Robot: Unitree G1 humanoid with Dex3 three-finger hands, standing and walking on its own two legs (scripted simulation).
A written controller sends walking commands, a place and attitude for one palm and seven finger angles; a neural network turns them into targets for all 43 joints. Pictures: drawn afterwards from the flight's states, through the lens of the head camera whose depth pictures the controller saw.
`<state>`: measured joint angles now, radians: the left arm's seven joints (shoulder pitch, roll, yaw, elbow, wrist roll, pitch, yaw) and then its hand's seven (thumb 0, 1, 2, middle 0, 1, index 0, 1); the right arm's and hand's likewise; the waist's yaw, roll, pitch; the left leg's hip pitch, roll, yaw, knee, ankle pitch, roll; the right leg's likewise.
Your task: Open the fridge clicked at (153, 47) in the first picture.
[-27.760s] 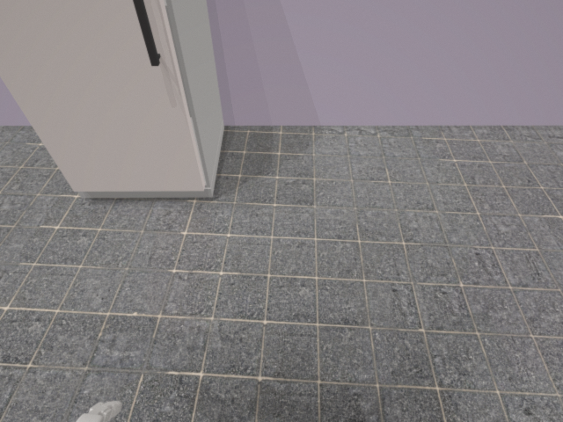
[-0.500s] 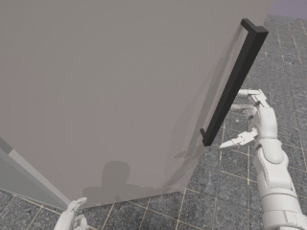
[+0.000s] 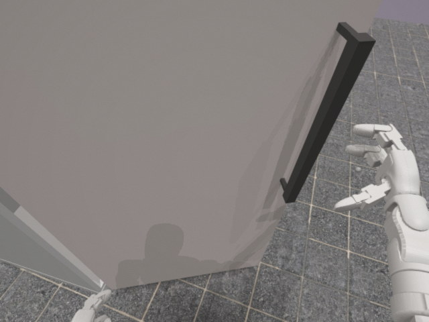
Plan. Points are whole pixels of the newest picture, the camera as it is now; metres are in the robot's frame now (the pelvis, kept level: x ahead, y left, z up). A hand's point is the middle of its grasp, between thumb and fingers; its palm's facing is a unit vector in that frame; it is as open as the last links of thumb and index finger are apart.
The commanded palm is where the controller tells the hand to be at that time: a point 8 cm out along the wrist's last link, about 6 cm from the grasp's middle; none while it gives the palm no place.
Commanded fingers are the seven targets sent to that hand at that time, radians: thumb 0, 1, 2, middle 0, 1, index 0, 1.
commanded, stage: slip the hand off the handle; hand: right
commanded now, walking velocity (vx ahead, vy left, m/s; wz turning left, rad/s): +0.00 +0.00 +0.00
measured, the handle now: (309, 135) +0.42 -0.13 +0.15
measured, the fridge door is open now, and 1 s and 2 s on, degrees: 65 65 65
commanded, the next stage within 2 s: draw the hand back to the body in 0.60 s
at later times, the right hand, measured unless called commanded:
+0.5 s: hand (366, 218) +0.28 -0.21 +0.11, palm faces +0.07 +0.98 -0.17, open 14.7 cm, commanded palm +0.24 -0.26 +0.12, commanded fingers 0.00 0.55 -0.20 0.25 1.15 0.25 1.15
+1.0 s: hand (386, 239) +0.23 -0.21 +0.14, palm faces +0.07 +1.00 -0.06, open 14.7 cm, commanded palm +0.20 -0.27 +0.14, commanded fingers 0.00 0.55 -0.20 0.25 1.15 0.25 1.15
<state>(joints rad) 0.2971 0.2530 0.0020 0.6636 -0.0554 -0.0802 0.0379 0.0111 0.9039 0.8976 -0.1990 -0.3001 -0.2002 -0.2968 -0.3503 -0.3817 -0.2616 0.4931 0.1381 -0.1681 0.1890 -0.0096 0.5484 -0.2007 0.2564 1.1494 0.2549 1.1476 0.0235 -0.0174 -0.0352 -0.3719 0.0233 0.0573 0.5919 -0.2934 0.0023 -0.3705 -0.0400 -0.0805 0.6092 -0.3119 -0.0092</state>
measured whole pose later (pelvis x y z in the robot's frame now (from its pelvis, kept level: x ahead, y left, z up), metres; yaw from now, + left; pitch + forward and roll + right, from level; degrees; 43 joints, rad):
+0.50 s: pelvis +0.00 +0.01 +0.00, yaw -1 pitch +1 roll +0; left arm 0.23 0.25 -0.01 0.62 -0.06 -0.14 0.05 0.01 0.90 0.90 -0.20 -0.30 -0.20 -0.30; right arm 0.03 -0.32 -0.22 0.12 0.20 -0.15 0.22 -0.01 0.55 -0.20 0.26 1.15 0.25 1.15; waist -0.02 -0.04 -0.04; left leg -0.31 0.02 0.07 0.59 -0.30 0.01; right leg -0.31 -0.04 -0.06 0.60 -0.31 0.00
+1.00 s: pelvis -0.01 +0.02 +0.00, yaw -1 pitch -2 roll +0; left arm 0.21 0.26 -0.04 0.64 -0.07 -0.22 0.09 0.01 0.90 0.90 -0.20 -0.30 -0.20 -0.30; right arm 0.15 -0.33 -0.29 -0.04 0.33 0.04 0.29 -0.01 0.55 -0.20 0.26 1.15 0.25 1.15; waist -0.04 -0.05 -0.04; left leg -0.24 0.02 0.08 0.55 -0.29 0.02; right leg -0.24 -0.04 -0.05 0.55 -0.28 0.01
